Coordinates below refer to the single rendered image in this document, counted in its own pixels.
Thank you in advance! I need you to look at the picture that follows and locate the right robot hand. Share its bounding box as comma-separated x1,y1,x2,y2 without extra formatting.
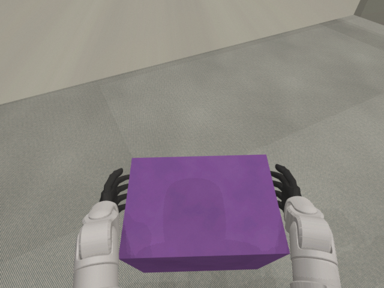
270,164,301,212

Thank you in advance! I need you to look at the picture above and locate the carton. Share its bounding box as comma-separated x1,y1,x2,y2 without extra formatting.
119,154,290,273

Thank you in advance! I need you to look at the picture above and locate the left robot hand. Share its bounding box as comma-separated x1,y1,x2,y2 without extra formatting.
100,168,130,213

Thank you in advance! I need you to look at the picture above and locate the left robot forearm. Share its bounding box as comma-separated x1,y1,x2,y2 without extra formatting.
73,201,121,288

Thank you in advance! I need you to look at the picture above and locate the right robot forearm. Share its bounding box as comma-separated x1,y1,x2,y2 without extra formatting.
284,196,341,288

